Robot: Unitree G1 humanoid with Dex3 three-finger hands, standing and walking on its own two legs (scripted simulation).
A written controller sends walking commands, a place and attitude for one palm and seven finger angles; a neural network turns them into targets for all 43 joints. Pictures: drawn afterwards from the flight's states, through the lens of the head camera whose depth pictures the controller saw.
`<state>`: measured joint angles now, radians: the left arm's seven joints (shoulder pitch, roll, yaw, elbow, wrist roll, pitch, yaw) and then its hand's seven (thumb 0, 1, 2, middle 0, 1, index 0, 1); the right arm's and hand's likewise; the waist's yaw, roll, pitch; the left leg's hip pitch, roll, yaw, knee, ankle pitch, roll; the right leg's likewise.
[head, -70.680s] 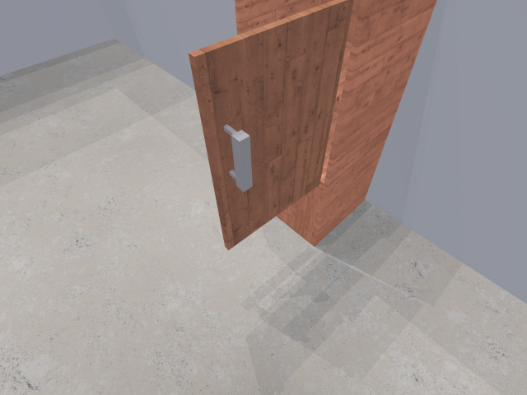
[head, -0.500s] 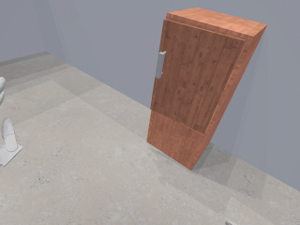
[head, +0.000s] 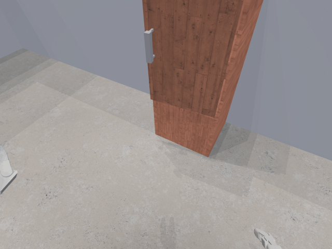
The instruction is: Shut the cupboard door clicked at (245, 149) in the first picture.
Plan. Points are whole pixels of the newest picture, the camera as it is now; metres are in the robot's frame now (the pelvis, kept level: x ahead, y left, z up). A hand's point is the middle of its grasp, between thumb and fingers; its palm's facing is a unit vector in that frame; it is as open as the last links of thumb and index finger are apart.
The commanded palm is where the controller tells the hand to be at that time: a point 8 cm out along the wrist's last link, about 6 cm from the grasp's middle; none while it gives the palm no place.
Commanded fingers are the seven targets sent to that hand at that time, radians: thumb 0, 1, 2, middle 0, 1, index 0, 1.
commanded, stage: stop stepping back and stand still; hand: left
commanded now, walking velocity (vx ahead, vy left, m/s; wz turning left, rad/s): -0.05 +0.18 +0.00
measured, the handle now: (150, 45) +0.97 +0.12 +0.02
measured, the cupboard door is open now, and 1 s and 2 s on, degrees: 6 6 6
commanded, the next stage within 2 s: let the arm hang, fingers relaxed in 0.78 s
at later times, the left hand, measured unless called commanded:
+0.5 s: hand (33, 151) +0.25 +0.26 +0.17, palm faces +0.38 -0.76 -0.53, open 7.4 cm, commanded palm +0.20 +0.30 +0.18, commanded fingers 0.00 0.90 0.90 -0.20 -0.30 -0.20 -0.30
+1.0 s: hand (56, 185) +0.26 +0.28 +0.02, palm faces +0.15 -0.87 -0.47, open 7.4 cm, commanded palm none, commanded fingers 0.00 0.90 0.90 -0.20 -0.30 -0.20 -0.30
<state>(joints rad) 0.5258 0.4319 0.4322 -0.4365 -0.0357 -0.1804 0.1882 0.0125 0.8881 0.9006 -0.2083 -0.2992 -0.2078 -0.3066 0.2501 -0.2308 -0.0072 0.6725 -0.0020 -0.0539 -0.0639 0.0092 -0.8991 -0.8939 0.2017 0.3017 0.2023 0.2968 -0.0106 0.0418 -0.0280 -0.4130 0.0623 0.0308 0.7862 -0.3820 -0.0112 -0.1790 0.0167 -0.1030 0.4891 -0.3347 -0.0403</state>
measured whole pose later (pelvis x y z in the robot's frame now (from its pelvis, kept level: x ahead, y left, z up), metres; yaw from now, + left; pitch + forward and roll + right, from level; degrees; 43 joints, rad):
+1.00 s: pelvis +0.04 +0.03 +0.00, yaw +0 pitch +2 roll -1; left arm 0.32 0.38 0.15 0.10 0.00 -0.01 0.04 0.00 0.90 0.90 -0.20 -0.30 -0.20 -0.30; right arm 0.15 -0.33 0.01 0.70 0.00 -0.04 0.00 0.01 -0.90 -0.89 0.20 0.30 0.20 0.30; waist 0.01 0.09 -0.05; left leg -0.40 0.01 0.09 0.59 -0.23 0.05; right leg -0.23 -0.01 -0.06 0.56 -0.37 0.01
